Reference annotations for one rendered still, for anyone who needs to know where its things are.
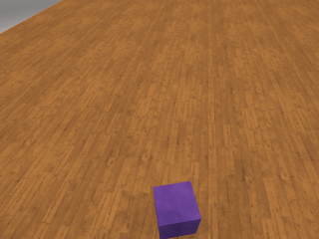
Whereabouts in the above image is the carton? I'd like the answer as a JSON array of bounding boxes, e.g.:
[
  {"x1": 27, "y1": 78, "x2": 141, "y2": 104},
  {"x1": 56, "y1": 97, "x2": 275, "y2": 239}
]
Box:
[{"x1": 153, "y1": 181, "x2": 201, "y2": 239}]

